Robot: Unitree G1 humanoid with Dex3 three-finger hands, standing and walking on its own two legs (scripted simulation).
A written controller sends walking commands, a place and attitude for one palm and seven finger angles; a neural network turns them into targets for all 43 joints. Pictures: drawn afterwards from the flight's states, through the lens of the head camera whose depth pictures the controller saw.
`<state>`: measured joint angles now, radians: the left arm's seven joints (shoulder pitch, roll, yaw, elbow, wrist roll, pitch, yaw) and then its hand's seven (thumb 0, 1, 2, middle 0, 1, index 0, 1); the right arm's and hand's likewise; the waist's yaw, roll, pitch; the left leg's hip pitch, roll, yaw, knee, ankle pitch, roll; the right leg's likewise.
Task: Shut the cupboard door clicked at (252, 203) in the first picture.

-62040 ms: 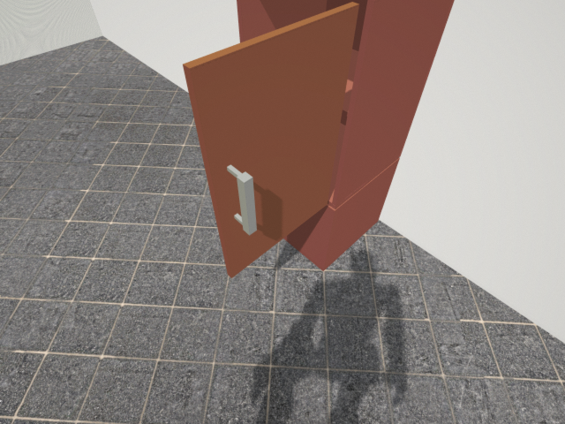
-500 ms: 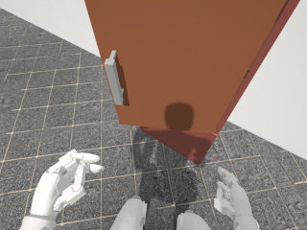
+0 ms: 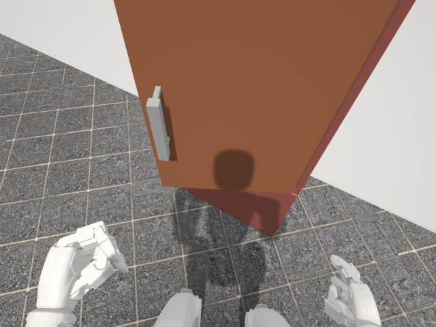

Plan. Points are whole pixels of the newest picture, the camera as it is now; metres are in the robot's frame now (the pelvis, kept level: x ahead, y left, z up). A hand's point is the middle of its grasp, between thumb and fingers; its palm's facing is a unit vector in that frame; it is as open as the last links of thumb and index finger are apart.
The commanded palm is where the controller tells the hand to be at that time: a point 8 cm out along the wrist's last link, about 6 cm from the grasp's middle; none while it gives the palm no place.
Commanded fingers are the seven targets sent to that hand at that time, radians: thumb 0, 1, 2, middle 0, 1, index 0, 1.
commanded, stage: raise the hand and make a fist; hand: left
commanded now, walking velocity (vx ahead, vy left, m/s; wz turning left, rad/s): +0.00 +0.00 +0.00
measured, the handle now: (161, 125) +0.49 +0.16 +0.06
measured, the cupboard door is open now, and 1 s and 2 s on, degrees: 27 27 27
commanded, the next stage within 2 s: bring the fist close to the handle in 0.72 s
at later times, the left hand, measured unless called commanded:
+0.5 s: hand (103, 251) +0.22 +0.20 +0.06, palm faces +0.01 -1.00 -0.03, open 3.1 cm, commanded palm +0.20 +0.25 +0.06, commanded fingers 0.00 0.90 0.90 -1.30 -1.50 -1.30 -1.50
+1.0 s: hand (121, 242) +0.24 +0.17 +0.06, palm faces +0.00 -1.00 -0.03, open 3.1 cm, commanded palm +0.23 +0.23 +0.06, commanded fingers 0.00 0.90 0.90 -1.30 -1.50 -1.30 -1.50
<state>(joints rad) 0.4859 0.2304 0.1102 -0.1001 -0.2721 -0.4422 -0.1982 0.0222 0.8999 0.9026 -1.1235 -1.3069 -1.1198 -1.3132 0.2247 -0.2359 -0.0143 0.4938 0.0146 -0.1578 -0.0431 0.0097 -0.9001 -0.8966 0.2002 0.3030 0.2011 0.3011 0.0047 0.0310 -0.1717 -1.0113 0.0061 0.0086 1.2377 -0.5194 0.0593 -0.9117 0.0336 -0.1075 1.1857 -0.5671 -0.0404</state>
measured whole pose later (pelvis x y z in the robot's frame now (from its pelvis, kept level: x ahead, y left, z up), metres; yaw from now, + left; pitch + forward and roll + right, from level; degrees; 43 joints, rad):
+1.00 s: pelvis +0.00 -0.01 +0.00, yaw +1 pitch +16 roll -3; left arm 0.29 0.24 0.10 0.03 -0.26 -0.41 -0.20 0.02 0.90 0.90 -1.30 -1.50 -1.30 -1.50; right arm 0.24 -0.25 0.03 0.49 0.01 -0.14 -0.03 0.01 -0.90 -0.90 0.20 0.30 0.20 0.30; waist 0.01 0.05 -0.17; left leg -0.99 0.00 0.00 1.22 -0.51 0.05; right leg -0.89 0.03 -0.12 1.17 -0.56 -0.05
